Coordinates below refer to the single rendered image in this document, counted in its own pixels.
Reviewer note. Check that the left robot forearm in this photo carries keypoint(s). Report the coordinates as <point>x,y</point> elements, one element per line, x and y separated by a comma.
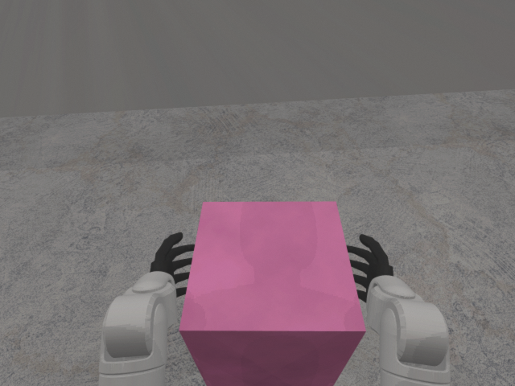
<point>134,333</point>

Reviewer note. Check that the robot left hand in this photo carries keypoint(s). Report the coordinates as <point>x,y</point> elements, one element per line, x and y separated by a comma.
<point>164,260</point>

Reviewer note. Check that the robot right hand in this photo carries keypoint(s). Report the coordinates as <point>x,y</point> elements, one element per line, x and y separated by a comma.
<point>378,263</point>

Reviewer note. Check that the carton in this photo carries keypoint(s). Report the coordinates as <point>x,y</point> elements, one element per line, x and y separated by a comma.
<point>271,298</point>

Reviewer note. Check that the right robot forearm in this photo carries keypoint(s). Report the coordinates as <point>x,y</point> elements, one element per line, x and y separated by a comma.
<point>414,340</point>

